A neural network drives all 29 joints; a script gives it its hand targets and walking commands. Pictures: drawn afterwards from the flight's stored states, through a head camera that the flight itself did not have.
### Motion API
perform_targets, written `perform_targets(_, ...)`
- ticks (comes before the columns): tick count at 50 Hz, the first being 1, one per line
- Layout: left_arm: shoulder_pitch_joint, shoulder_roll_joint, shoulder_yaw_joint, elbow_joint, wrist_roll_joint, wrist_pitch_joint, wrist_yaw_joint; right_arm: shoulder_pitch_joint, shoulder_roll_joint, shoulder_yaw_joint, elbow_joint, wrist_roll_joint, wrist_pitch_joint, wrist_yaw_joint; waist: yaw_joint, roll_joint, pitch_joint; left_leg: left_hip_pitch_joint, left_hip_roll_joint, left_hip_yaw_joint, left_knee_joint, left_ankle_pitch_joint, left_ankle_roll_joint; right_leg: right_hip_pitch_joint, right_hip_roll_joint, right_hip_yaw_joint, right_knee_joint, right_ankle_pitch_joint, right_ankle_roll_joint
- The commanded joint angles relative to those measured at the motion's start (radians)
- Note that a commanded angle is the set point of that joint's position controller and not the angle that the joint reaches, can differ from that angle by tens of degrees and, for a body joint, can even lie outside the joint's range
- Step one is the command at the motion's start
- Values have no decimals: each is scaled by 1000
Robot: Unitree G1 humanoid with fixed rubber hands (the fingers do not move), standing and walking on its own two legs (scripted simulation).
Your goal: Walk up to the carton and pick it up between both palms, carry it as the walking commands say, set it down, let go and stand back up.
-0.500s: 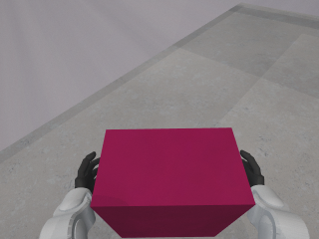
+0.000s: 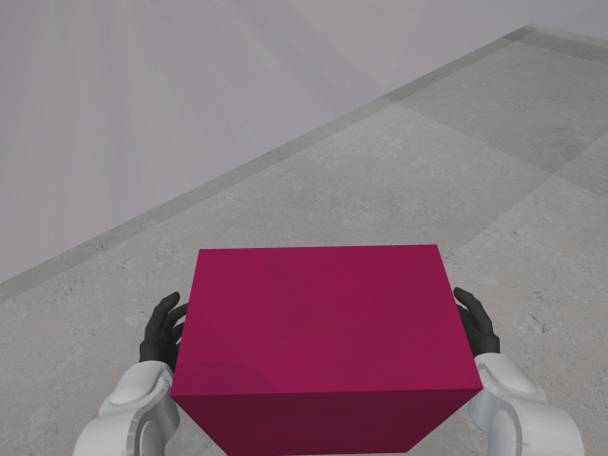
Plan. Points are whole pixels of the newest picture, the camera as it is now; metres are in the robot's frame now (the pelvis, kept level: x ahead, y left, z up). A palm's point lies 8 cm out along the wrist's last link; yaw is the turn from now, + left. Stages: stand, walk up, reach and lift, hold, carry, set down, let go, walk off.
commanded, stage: carry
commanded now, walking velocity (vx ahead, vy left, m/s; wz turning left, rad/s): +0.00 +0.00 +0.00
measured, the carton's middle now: (318, 366) +0.24 +0.00 +0.03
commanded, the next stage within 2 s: hold in 1.42 s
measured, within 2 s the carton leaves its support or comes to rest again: neither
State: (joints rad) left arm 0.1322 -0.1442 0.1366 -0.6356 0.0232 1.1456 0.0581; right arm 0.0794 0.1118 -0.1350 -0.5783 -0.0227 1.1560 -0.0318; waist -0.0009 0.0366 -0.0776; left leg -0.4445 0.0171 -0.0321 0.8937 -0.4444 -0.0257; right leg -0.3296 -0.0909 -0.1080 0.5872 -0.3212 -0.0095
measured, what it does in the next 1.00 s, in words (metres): steps on the spot: left foot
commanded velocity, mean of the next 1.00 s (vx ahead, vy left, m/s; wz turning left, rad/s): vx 0.00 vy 0.00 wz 0.00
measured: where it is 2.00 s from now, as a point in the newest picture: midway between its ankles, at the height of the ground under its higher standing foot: outside the picture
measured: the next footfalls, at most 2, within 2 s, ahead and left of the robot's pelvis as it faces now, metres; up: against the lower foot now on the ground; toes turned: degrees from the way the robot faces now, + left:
left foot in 0.20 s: +0.03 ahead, +0.16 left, +0.00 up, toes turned -1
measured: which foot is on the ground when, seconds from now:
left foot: up 0.00-0.18, down 0.20-1.00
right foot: down 0.00-1.00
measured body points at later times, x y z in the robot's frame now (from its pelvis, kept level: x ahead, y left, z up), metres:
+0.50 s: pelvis -0.03 +0.02 +0.00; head -0.05 +0.02 +0.44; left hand +0.18 +0.22 +0.09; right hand +0.21 -0.13 +0.08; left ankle -0.01 +0.16 -0.73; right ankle -0.01 -0.10 -0.73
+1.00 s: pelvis -0.03 +0.02 +0.00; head -0.05 +0.01 +0.44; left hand +0.18 +0.21 +0.09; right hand +0.21 -0.13 +0.07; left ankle -0.01 +0.16 -0.73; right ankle -0.01 -0.10 -0.73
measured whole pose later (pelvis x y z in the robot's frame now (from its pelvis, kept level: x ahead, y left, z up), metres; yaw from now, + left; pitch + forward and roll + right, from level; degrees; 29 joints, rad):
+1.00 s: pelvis -0.03 +0.02 +0.00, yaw +5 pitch +2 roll +0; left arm 0.09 -0.12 0.13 -0.61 0.03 1.21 0.06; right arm 0.08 0.11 -0.14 -0.56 -0.02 1.19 -0.04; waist 0.00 0.03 -0.10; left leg -0.36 0.02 -0.03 0.58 -0.25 -0.03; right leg -0.33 -0.12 -0.18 0.59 -0.28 0.03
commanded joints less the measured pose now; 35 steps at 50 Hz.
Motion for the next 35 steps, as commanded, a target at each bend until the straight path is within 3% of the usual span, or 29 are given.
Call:
perform_targets(1, -402, -590, -709, -98, -266, 5, -107, -411, 644, 799, -143, 266, 2, 58, 9, -240, -157, -142, 34, 85, 108, 13, -17, 290, -228, 96, -196, 633, -52)
perform_targets(4, -366, -594, -712, -80, -275, 16, -104, -414, 627, 800, -158, 277, 11, 47, 19, -270, -196, -77, 13, 116, -51, 31, -18, 307, -213, 73, -139, 793, -54)
perform_targets(6, -375, -591, -725, -106, -276, 18, -100, -413, 623, 799, -161, 285, 14, 49, 25, -268, -192, -29, 0, 144, -186, 50, -17, 312, -211, 66, -127, 760, -52)
perform_targets(7, -386, -592, -724, -119, -275, 17, -97, -432, 624, 799, -176, 294, 15, 51, 25, -281, -211, 26, 3, 151, -243, 75, -15, 284, -218, 65, -123, 652, -54)
perform_targets(8, -384, -597, -735, -118, -277, 20, -93, -413, 620, 788, -171, 291, 14, 53, 18, -224, -224, 89, 4, 152, -350, 166, -9, 251, -215, 69, -102, 581, -46)
perform_targets(9, -396, -592, -745, -118, -276, 22, -92, -416, 611, 779, -174, 282, 15, 54, 5, -195, -234, 174, 19, 137, -483, 335, -7, 217, -192, 39, -67, 500, -12)
perform_targets(10, -404, -601, -749, -116, -281, 22, -91, -429, 623, 772, -173, 291, 14, 56, 8, -162, -251, 258, 55, 73, -526, 443, 11, 176, -154, 20, -9, 431, 22)
perform_targets(11, -409, -600, -751, -121, -275, 26, -86, -411, 618, 757, -148, 288, 17, 58, 12, -26, -241, 345, 146, -49, -489, 644, 52, 35, -112, 3, 45, 230, 50)
perform_targets(12, -420, -600, -769, -145, -278, 25, -85, -380, 601, 741, -143, 280, 15, 61, 19, 108, -250, 363, 235, -179, -498, 686, 95, -41, -43, -3, 65, -49, 66)
perform_targets(13, -447, -610, -789, -162, -288, 28, -83, -365, 596, 731, -134, 270, 14, 62, 28, 143, -237, 299, 259, -206, -504, 666, 113, -3, -18, -2, 40, -131, 70)
perform_targets(14, -447, -620, -805, -155, -289, 31, -81, -355, 593, 714, -128, 259, 8, 63, 27, 162, -212, 291, 231, -180, -500, 654, 110, 6, -19, 1, 19, -101, 68)
perform_targets(19, -494, -613, -802, -160, -294, 30, -78, -360, 597, 693, -95, 249, 2, 67, 30, 121, -209, 206, 142, -80, -448, 545, 54, 111, -54, 21, -76, 18, 56)
perform_targets(21, -506, -601, -793, -165, -284, 34, -76, -344, 588, 691, -89, 232, 11, 68, 30, 100, -206, 171, 118, -71, -457, 399, 49, 121, -64, 33, -97, -6, 50)
perform_targets(24, -498, -586, -762, -135, -269, 44, -81, -373, 581, 703, -102, 223, 19, 63, 28, -29, -160, 130, 98, -55, -457, 275, 47, 111, -85, 49, -153, -45, 39)
perform_targets(27, -495, -576, -738, -95, -254, 54, -84, -420, 568, 717, -118, 225, 26, 60, 26, -37, -137, 143, 89, -42, -462, 244, 42, 72, -92, 50, -168, -69, 37)
perform_targets(30, -465, -577, -726, -80, -256, 56, -86, -440, 566, 727, -133, 240, 26, 59, 27, -49, -163, 162, 95, -47, -439, 369, 47, 101, -89, 40, -136, 16, 39)
perform_targets(31, -493, -584, -723, -90, -258, 53, -89, -441, 580, 729, -129, 235, 31, 58, 25, -77, -154, 154, 93, -39, -434, 369, 45, 94, -91, 38, -142, 32, 44)
perform_targets(35, -506, -577, -723, -91, -255, 54, -86, -441, 577, 716, -110, 235, 33, 57, 27, -19, -166, 157, 101, -47, -436, 383, 48, 99, -79, 33, -121, 20, 39)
